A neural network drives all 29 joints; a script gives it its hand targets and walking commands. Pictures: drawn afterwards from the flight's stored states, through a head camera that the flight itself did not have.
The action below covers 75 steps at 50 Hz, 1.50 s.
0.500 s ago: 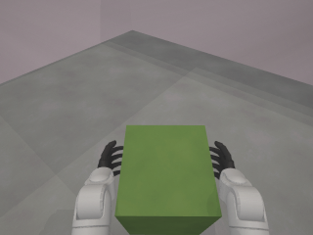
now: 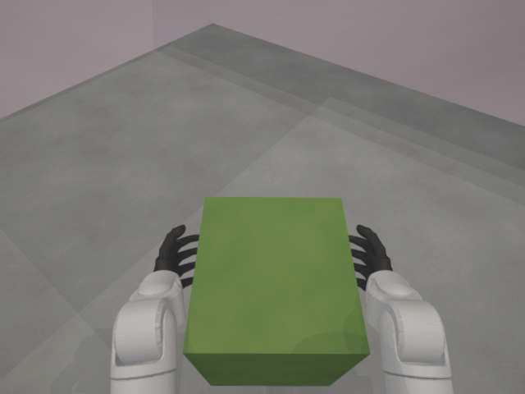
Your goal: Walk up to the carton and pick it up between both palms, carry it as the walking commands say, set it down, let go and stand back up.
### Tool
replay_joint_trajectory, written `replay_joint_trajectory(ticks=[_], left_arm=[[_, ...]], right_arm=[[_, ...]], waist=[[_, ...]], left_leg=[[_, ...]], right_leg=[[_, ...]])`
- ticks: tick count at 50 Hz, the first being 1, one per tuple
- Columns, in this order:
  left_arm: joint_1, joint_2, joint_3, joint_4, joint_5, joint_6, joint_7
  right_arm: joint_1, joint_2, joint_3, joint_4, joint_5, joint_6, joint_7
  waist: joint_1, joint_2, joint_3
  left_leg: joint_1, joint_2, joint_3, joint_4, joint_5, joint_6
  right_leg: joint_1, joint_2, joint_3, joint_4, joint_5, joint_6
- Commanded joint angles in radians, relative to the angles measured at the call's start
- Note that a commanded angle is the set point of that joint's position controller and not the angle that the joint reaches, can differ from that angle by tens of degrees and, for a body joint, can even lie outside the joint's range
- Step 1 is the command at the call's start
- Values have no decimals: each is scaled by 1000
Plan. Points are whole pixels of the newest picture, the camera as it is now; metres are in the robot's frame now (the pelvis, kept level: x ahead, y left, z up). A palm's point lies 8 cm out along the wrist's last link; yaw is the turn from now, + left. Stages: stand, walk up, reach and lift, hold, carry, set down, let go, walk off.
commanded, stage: carry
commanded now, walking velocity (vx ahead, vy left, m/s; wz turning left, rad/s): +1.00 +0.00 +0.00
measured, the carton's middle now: (271, 298) +0.28 +0.01 -0.01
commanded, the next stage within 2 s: none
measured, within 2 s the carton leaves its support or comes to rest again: neither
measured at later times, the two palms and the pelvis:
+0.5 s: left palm (222, 119) +0.63 +0.12 +0.08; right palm (357, 112) +0.66 -0.17 +0.08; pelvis +0.37 -0.06 +0.01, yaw +5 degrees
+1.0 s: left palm (242, 23) +1.10 +0.10 +0.09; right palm (339, 22) +1.09 -0.19 +0.10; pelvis +0.82 -0.03 +0.01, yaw -2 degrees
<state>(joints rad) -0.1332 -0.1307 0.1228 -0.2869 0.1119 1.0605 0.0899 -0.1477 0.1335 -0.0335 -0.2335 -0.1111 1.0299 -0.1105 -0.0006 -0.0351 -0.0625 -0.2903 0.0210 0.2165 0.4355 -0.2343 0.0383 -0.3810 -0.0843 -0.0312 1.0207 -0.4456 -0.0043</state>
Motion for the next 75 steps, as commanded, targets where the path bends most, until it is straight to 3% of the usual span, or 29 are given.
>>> replay_joint_trajectory(ticks=[1,6,9,12,14,15,16,17,18,20,27,30,33,35,36,37,38,41,43,48,51,54,56,57,58,59,62,70,75], left_arm=[[-528,-907,-781,-208,-436,49,-259],[-434,-895,-730,-137,-375,114,-245],[-447,-888,-717,-122,-361,139,-246],[-487,-891,-712,-99,-353,154,-249],[-476,-896,-707,-68,-344,158,-252],[-445,-902,-705,-49,-345,156,-254],[-461,-898,-706,-38,-344,145,-256],[-485,-916,-695,-22,-356,136,-264],[-545,-946,-714,-62,-386,133,-263],[-541,-987,-720,-97,-410,119,-264],[-516,-943,-767,-150,-467,127,-297],[-467,-911,-750,-156,-454,140,-293],[-459,-875,-730,-182,-450,156,-279],[-466,-856,-714,-192,-445,170,-271],[-489,-843,-704,-201,-435,175,-268],[-481,-835,-697,-201,-418,185,-264],[-520,-843,-675,-176,-397,181,-260],[-492,-956,-697,-113,-391,149,-262],[-490,-980,-718,-103,-385,132,-254],[-456,-972,-732,-111,-351,122,-232],[-487,-941,-739,-136,-365,142,-235],[-477,-928,-752,-131,-383,156,-242],[-491,-923,-762,-121,-398,163,-252],[-488,-902,-743,-88,-389,168,-256],[-435,-903,-726,-63,-397,165,-269],[-428,-921,-714,-55,-404,161,-273],[-461,-996,-710,-89,-406,128,-280],[-418,-950,-737,-158,-406,116,-279],[-433,-932,-724,-98,-391,142,-273]], right_arm=[[-481,942,697,-251,395,52,218],[-431,914,643,-178,388,137,242],[-441,910,641,-153,394,162,257],[-480,911,640,-148,398,180,266],[-487,913,644,-149,398,189,274],[-500,914,648,-152,396,193,279],[-558,916,663,-180,400,200,287],[-545,933,657,-162,395,200,286],[-528,956,642,-116,402,187,280],[-504,1014,642,-107,411,163,269],[-438,983,659,-142,353,134,232],[-412,951,661,-165,354,148,230],[-411,932,657,-174,373,165,232],[-386,930,646,-152,379,173,234],[-397,918,633,-161,378,177,236],[-392,916,633,-128,387,181,239],[-467,949,656,-131,411,179,247],[-522,1020,676,-167,437,165,259],[-545,1037,671,-172,447,156,269],[-481,978,646,-134,429,158,290],[-438,943,635,-140,410,164,287],[-440,920,641,-167,397,179,283],[-449,923,642,-157,389,192,283],[-450,925,642,-137,388,201,285],[-472,912,662,-176,390,202,278],[-467,925,653,-148,394,194,272],[-506,1029,680,-161,427,159,267],[-428,985,683,-206,408,146,250],[-461,954,675,-162,402,181,267]], waist=[[-24,75,-234],[-20,138,-136],[-24,171,-71],[-17,206,-101],[10,191,-207],[49,113,-288],[55,-161,-350],[22,-341,-279],[20,-143,-242],[25,18,-261],[7,-97,-121],[1,-135,-91],[-12,-138,-168],[-56,-108,-268],[-86,2,-332],[-61,261,-414],[-35,335,-370],[-28,68,-348],[-20,96,-320],[-16,151,-163],[-36,224,-136],[-15,205,-224],[13,118,-278],[19,-58,-324],[10,-261,-417],[3,-172,-443],[10,-66,-391],[9,-113,-413],[-3,-19,-318]], left_leg=[[578,359,-490,-235,102,137],[413,233,-183,-338,113,81],[352,217,-103,-365,209,71],[389,230,-51,-267,530,54],[339,188,16,22,746,33],[167,156,29,320,729,16],[-103,88,17,663,489,-30],[-372,-57,-129,864,-132,-13],[-441,21,-239,976,-99,12],[-457,101,-244,924,-12,10],[-287,62,-89,246,127,-43],[-188,22,-28,48,262,-26],[-20,-56,23,23,255,-17],[244,-115,62,-47,147,-8],[415,-38,-51,-43,8,-13],[582,260,-575,-140,-254,106],[630,359,-814,-237,-42,152],[550,301,-519,-170,303,107],[498,264,-401,-231,242,82],[388,169,-100,-254,582,58],[395,162,-40,-238,781,53],[392,129,27,-23,818,3],[255,81,24,279,551,-38],[97,51,9,480,137,-57],[-126,-31,-96,690,-285,-53],[-151,-2,-210,773,-296,-27],[-145,70,-252,521,-227,-12],[7,25,-141,158,-38,-50],[118,95,-156,-54,326,-53]], right_leg=[[-491,-96,52,113,75,-9],[-298,-65,-76,-253,244,37],[-173,-20,-149,-410,322,29],[-27,24,-173,-455,359,-1],[238,106,-238,-496,288,-18],[485,99,-185,-506,190,-38],[628,-158,275,-660,-234,-117],[637,-328,692,-853,-177,-189],[618,-327,573,-813,47,-188],[583,-272,363,-745,236,-162],[409,-132,-37,-914,396,-113],[437,-134,-96,-963,563,-107],[502,-111,-144,-814,940,-85],[439,-51,-189,-448,1009,-45],[291,-16,-166,-150,823,-27],[9,69,-102,134,550,5],[-217,132,46,298,26,-7],[-294,-10,73,218,85,-31],[-269,-42,47,84,181,-8],[-189,5,-120,-354,281,34],[-88,66,-182,-536,468,38],[162,126,-207,-644,637,19],[403,71,-151,-666,719,3],[531,-145,63,-559,1053,-43],[719,-343,370,-606,1229,-185],[681,-343,342,-639,1192,-203],[537,-247,133,-641,1131,-142],[452,-186,-29,-656,1076,-106],[263,-98,-52,-608,616,-38]])
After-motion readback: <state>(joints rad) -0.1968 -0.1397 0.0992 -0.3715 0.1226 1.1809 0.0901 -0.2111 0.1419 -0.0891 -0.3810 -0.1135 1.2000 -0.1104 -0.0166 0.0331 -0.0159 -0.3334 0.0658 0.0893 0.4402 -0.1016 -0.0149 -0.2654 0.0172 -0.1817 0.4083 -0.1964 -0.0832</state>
